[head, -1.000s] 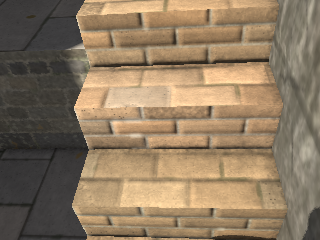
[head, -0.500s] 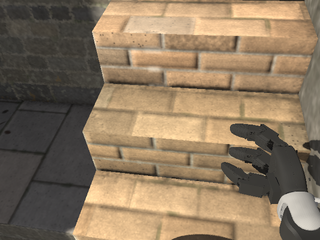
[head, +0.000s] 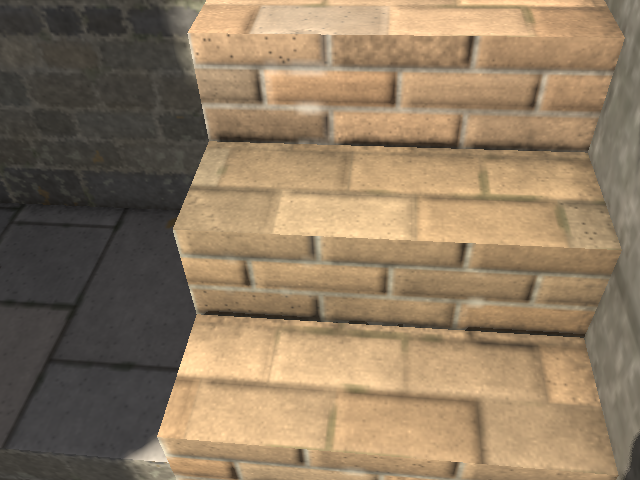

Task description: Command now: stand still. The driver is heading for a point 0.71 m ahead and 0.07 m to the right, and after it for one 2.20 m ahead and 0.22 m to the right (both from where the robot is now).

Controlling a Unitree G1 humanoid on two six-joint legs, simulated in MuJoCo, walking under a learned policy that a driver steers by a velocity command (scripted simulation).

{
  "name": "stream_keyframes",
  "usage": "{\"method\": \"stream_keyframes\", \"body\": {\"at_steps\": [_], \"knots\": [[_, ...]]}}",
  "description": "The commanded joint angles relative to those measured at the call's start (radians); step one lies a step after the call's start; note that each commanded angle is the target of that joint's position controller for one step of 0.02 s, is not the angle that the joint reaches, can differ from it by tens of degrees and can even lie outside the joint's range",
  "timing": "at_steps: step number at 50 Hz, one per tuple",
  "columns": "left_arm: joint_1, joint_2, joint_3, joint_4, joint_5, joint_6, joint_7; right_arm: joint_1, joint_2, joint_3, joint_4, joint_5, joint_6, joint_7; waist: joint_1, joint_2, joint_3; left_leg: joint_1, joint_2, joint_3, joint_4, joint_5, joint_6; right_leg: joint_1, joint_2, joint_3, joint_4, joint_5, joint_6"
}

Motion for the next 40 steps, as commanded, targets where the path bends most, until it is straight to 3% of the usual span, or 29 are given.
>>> {"method": "stream_keyframes", "body": {"at_steps": [1, 2, 3, 4, 6, 12, 13, 14, 15, 19, 28, 31, 37, 40], "knots": [[0.104, 0.037, -0.007, 0.072, -0.004, 0.010, -0.025, 0.055, -0.047, -0.030, -0.032, 0.026, -0.004, -0.004, -0.063, -0.211, 0.115, 0.083, 0.085, -0.113, -0.238, -0.124, 0.001, -0.128, -0.022, 0.043, -0.331, -0.104, -0.097], [0.055, 0.046, -0.003, 0.061, -0.018, 0.008, -0.022, 0.022, -0.084, -0.034, -0.020, 0.017, -0.007, -0.015, -0.042, -0.142, 0.156, 0.110, 0.083, -0.102, -0.224, -0.109, -0.007, -0.169, -0.015, 0.053, -0.398, -0.206, -0.107], [-0.029, 0.071, -0.003, 0.019, 0.000, 0.001, -0.027, -0.050, -0.102, -0.042, -0.043, 0.029, -0.011, -0.010, -0.030, -0.108, 0.144, 0.089, 0.073, -0.085, -0.193, -0.088, -0.017, -0.130, -0.032, 0.079, -0.431, -0.210, -0.110], [-0.066, 0.076, -0.004, 0.016, -0.001, -0.006, -0.036, -0.050, -0.091, -0.042, -0.037, 0.018, -0.011, -0.006, -0.040, -0.090, 0.127, 0.093, 0.079, -0.085, -0.204, -0.071, -0.018, -0.099, -0.032, 0.082, -0.432, -0.181, -0.111], [-0.033, 0.092, 0.003, 0.029, -0.011, -0.017, -0.047, -0.024, -0.096, -0.046, -0.026, 0.007, -0.017, 0.008, -0.029, -0.043, 0.105, 0.079, 0.077, -0.084, -0.225, -0.050, -0.008, -0.025, -0.033, 0.072, -0.426, -0.104, -0.121], [0.025, 0.099, 0.008, 0.043, -0.012, -0.025, -0.050, -0.008, -0.102, -0.052, -0.017, 0.005, -0.025, 0.028, -0.007, 0.016, 0.070, 0.075, 0.080, -0.092, -0.254, 0.003, 0.008, 0.058, -0.022, 0.026, -0.402, 0.052, -0.116], [0.029, 0.101, 0.009, 0.044, -0.012, -0.026, -0.050, -0.004, -0.106, -0.053, -0.019, 0.004, -0.027, 0.030, -0.007, 0.021, 0.063, 0.077, 0.080, -0.094, -0.257, 0.016, 0.010, 0.068, -0.022, 0.020, -0.396, 0.084, -0.114], [0.062, 0.112, 0.018, 0.088, -0.034, -0.029, -0.044, 0.038, -0.104, -0.047, -0.002, -0.016, -0.030, 0.019, -0.017, -0.006, 0.076, 0.086, 0.096, -0.112, -0.279, 0.048, 0.019, 0.068, -0.019, 0.001, -0.386, 0.159, -0.111], [0.063, 0.109, 0.017, 0.093, -0.032, -0.033, -0.042, 0.029, -0.114, -0.049, -0.002, -0.020, -0.031, 0.017, -0.013, 0.011, 0.084, 0.090, 0.099, -0.117, -0.275, 0.078, 0.024, 0.072, -0.028, -0.002, -0.382, 0.232, -0.109], [0.054, 0.127, 0.027, 0.124, -0.036, -0.056, -0.057, 0.042, -0.132, -0.049, -0.007, -0.018, -0.030, 0.018, -0.027, 0.031, 0.033, 0.139, 0.103, -0.114, -0.272, 0.150, 0.029, 0.123, -0.035, -0.016, -0.390, 0.341, -0.089], [0.034, 0.140, 0.034, 0.144, -0.031, -0.058, -0.061, 0.033, -0.134, -0.047, -0.030, -0.017, -0.023, 0.020, -0.044, 0.031, 0.027, 0.171, 0.108, -0.116, -0.268, 0.240, 0.030, 0.138, -0.046, -0.027, -0.395, 0.411, -0.072], [0.003, 0.158, 0.036, 0.126, -0.021, -0.070, -0.059, 0.013, -0.140, -0.039, -0.043, -0.013, -0.036, 0.006, -0.037, -0.010, 0.021, 0.174, 0.115, -0.126, -0.283, 0.223, 0.031, 0.135, -0.051, -0.022, -0.403, 0.368, -0.056], [0.004, 0.170, 0.038, 0.126, -0.022, -0.074, -0.063, 0.005, -0.150, -0.035, -0.049, -0.015, -0.044, 0.009, -0.034, 0.020, 0.033, 0.180, 0.114, -0.125, -0.295, 0.220, 0.033, 0.136, -0.058, -0.022, -0.415, 0.346, -0.048], [-0.008, 0.158, 0.034, 0.124, -0.023, -0.074, -0.060, -0.010, -0.142, -0.033, -0.053, -0.008, -0.043, 0.005, -0.036, 0.031, 0.036, 0.171, 0.094, -0.118, -0.312, -0.025, 0.044, 0.114, -0.038, -0.043, -0.412, 0.157, -0.065]]}}
Keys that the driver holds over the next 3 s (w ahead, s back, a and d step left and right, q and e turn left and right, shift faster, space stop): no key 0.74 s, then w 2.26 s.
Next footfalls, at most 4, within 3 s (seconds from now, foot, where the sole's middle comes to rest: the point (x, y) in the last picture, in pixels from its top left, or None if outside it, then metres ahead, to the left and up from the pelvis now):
none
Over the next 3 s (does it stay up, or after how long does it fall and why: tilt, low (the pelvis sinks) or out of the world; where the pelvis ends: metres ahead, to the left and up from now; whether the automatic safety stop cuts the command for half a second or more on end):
stays up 0.07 0.00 0.02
